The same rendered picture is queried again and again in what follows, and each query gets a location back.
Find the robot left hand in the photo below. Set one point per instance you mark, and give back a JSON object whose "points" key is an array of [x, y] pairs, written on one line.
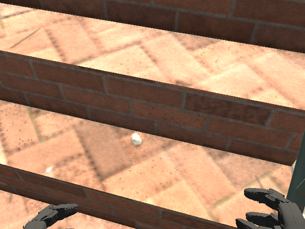
{"points": [[51, 214]]}

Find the robot right hand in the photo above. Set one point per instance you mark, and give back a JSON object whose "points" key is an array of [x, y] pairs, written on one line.
{"points": [[288, 215]]}

